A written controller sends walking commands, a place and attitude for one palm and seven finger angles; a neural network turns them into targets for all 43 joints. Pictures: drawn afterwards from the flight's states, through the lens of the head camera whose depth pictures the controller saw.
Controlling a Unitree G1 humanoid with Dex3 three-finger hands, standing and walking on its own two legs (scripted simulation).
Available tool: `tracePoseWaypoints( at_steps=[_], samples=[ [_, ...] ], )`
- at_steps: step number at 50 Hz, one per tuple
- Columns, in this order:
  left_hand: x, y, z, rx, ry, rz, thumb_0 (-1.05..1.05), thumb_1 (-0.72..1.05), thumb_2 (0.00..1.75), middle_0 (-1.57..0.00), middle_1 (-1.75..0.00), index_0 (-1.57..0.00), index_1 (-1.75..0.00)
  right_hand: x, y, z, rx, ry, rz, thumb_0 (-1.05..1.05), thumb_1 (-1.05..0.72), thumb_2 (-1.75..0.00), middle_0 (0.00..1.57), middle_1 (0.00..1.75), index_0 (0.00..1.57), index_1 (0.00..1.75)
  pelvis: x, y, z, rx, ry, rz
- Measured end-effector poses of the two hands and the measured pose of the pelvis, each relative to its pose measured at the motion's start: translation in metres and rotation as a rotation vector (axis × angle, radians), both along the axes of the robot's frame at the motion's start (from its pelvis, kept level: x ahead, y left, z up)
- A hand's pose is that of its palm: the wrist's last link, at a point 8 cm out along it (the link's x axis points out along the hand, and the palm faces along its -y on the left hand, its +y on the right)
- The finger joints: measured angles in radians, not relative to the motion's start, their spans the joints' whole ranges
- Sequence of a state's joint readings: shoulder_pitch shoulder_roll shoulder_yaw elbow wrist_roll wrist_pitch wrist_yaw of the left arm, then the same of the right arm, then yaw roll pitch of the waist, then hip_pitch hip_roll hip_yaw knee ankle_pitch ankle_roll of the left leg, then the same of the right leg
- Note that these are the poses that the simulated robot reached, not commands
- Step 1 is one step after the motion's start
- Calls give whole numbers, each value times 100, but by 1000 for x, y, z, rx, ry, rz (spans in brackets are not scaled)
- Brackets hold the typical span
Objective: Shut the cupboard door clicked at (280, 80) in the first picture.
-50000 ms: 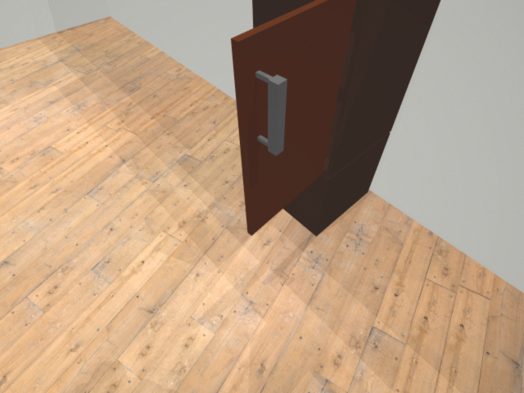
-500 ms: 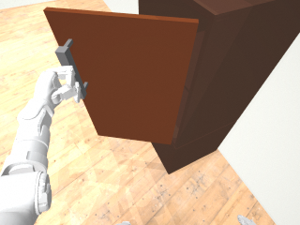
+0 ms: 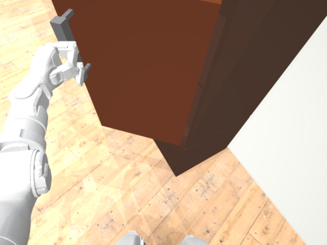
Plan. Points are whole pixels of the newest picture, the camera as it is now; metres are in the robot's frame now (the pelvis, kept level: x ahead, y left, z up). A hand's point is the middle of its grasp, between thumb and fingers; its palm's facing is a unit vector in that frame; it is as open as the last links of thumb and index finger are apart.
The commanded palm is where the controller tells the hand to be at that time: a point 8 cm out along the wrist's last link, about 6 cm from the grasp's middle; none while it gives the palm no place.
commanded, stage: push the door shut along its arc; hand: left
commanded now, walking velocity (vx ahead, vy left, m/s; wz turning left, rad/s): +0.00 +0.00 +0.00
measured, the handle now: (76, 48) +0.57 +0.20 +0.13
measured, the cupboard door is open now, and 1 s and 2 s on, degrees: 45 35 29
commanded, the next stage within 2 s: pull the fist back off the door in 0.94 s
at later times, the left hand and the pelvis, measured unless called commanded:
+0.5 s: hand (110, 51) +0.54 +0.11 +0.14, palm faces -0.37 -0.93 +0.00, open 3.2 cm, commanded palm +0.55 +0.16 +0.13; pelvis +0.01 +0.00 -0.01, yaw -2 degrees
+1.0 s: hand (117, 44) +0.57 +0.10 +0.14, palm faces -0.40 -0.92 +0.00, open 2.9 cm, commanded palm +0.60 +0.12 +0.13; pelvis +0.01 -0.02 -0.02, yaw -2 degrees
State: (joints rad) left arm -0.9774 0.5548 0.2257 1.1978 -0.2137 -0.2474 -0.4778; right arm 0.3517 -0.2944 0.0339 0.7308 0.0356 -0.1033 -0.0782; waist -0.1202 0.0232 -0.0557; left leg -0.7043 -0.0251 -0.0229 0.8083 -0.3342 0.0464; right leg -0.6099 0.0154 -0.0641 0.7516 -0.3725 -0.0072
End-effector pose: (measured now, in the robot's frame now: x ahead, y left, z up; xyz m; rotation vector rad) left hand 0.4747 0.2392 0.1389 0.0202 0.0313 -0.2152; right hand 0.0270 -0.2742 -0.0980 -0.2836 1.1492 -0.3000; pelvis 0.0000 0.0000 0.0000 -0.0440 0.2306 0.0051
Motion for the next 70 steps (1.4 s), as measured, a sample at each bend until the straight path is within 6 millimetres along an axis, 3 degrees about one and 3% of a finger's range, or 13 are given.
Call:
tracePoseWaypoints(
  at_steps=[12, 22, 29, 42, 54, 58, 62, 70],
  samples=[
    [31, -8, 2, 10, 6, -51, 5, 105, 108, -130, -150, -130, -150, -18, 1, -5, -16, 84, -10, 1, -91, -90, 20, 30, 20, 30, 4, 4, -7, -11, 59, 4],
    [60, -55, 2, -30, 6, -145, 2, 94, 95, -130, -150, -130, -150, -22, 0, -6, -20, 85, -58, 1, -91, -90, 20, 30, 20, 30, 10, 3, -11, -12, 91, -15],
    [81, -83, 6, -27, 12, -169, 2, 91, 92, -130, -150, -130, -150, -35, 2, -10, 4, 106, -114, 1, -91, -90, 20, 30, 20, 30, 14, -2, -12, -2, 107, -42],
    [92, -81, 8, 2, 34, -174, 0, 83, 92, -130, -150, -130, -150, -66, -9, -13, 10, 229, -154, 1, -91, -90, 20, 30, 20, 30, 15, -17, -16, 0, 127, -44],
    [94, -87, 5, -29, 26, -172, 0, 87, 96, -130, -150, -130, -150, -58, -32, -12, -60, 214, -121, 1, -91, -90, 20, 30, 20, 30, 8, -22, -24, -19, 150, -25],
    [96, -91, -1, -131, 61, 59, 0, 77, 92, -130, -150, -130, -150, -53, -22, -14, -11, 189, -78, 1, -91, -90, 20, 30, 20, 30, 6, -20, -23, -22, 162, -18],
    [95, -100, 1, -72, 20, 241, -1, 74, 89, -130, -150, -130, -150, -53, -4, -18, 66, 172, -43, 1, -91, -90, 20, 30, 20, 30, 6, -20, -22, -16, 172, -20],
    [89, -116, 0, 21, 29, 222, 0, 86, 91, -130, -150, -130, -150, -79, 28, -22, 186, 203, -125, 1, -91, -90, 20, 30, 20, 30, 10, -19, -14, 0, 136, -49]
  ],
)
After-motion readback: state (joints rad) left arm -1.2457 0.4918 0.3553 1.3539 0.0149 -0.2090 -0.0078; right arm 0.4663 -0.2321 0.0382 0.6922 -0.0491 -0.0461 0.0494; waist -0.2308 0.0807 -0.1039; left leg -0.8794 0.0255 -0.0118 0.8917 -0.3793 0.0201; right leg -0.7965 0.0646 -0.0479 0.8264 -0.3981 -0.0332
